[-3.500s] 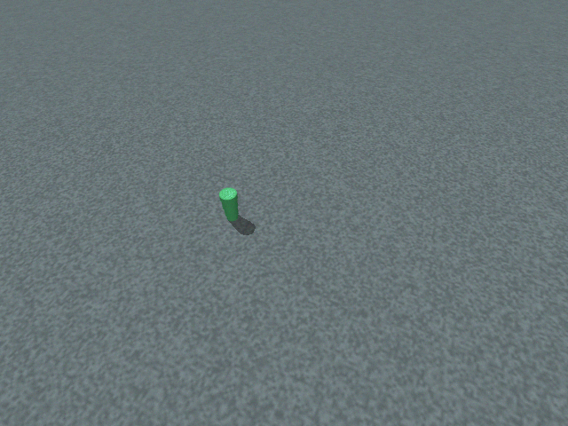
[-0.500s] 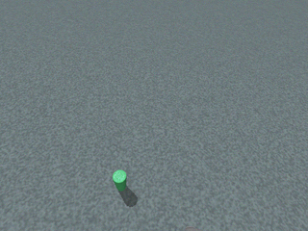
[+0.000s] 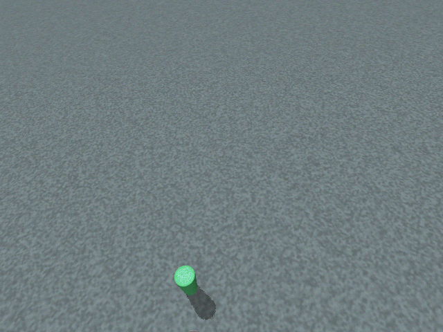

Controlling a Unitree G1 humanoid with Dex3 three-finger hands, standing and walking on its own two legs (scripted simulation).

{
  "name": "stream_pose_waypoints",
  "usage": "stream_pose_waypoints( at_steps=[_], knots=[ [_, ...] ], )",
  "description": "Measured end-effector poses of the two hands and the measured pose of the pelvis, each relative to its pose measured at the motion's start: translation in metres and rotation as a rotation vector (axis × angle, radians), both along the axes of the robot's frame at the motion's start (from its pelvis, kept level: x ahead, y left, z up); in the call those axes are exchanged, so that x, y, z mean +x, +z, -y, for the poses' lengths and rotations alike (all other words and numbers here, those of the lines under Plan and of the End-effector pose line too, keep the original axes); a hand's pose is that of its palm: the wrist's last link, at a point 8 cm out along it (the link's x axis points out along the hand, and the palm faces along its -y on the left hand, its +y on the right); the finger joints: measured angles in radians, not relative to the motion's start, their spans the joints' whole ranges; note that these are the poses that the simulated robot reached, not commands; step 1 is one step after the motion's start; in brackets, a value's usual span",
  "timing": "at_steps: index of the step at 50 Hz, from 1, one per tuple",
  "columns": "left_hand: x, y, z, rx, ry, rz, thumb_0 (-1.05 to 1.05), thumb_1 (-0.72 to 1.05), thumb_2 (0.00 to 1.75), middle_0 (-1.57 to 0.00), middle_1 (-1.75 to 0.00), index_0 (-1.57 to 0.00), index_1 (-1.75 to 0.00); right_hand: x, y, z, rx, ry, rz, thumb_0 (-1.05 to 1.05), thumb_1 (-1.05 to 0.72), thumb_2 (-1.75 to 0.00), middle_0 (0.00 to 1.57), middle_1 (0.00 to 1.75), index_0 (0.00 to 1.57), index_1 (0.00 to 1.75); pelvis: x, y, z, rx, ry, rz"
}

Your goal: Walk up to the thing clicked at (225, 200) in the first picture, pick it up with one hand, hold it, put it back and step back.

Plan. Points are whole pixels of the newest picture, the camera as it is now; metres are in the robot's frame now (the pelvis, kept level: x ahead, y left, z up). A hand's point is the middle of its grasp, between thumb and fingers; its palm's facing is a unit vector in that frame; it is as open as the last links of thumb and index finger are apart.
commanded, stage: walk up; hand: left
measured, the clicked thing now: (187, 282) +0.45 +0.22 -0.69
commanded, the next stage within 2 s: none
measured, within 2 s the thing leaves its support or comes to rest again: neither
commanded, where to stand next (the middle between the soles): +0.12 +0.02 m, yaw +1 degrees
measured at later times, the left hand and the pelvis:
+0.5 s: hand out of the picture +0.02 +0.29 -0.16, palm faces -0.01 -0.94 -0.35, open 7.4 cm; pelvis +0.00 +0.02 +0.00, yaw +0 degrees
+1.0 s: hand out of the picture +0.13 +0.26 -0.15, palm faces -0.02 -0.94 -0.33, open 7.4 cm; pelvis +0.03 +0.01 +0.01, yaw +0 degrees
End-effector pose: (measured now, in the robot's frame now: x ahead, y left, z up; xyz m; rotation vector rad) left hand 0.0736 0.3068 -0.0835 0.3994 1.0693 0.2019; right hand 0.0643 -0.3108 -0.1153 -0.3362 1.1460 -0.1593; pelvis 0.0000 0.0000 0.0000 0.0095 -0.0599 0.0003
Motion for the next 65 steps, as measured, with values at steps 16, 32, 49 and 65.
stream_pose_waypoints(
  at_steps=[16,32,49,65],
  knots=[
    [-0.017,-0.057,-0.028,-0.102,0.076,-0.154,0.00,0.90,0.90,-0.20,-0.30,-0.21,-0.30,0.015,0.017,-0.029,-0.095,0.009,0.001,0.00,-0.90,-0.90,0.21,0.30,0.21,0.30,0.000,-0.010,-0.028,-0.021,-0.009,-0.028],
    [-0.041,-0.029,-0.018,-0.056,0.128,-0.206,0.01,0.90,0.90,-0.20,-0.30,-0.21,-0.30,0.044,0.003,-0.035,0.015,0.011,0.007,0.00,-0.91,-0.90,0.21,0.30,0.20,0.30,0.012,0.003,-0.016,-0.027,0.007,-0.014],
    [0.048,-0.025,-0.001,-0.086,0.058,-0.103,0.00,0.90,0.90,-0.20,-0.30,-0.21,-0.30,0.045,0.013,-0.019,-0.025,-0.061,-0.049,0.00,-0.91,-0.90,0.21,0.30,0.20,0.30,0.033,0.010,-0.012,-0.019,-0.003,-0.023],
    [0.054,-0.024,-0.003,-0.084,0.050,-0.131,0.00,0.90,0.90,-0.20,-0.30,-0.21,-0.30,0.046,0.013,-0.026,-0.014,-0.077,-0.055,0.00,-0.91,-0.90,0.21,0.30,0.20,0.30,0.037,0.013,-0.015,-0.014,-0.012,-0.025]
  ],
)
